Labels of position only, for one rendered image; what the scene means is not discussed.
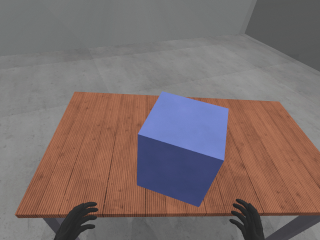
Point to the carton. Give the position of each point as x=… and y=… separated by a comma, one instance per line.
x=181, y=147

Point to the robot right hand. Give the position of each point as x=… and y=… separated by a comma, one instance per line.
x=252, y=228

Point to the table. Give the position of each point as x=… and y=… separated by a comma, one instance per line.
x=269, y=162

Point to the robot left hand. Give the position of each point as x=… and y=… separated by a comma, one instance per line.
x=71, y=226

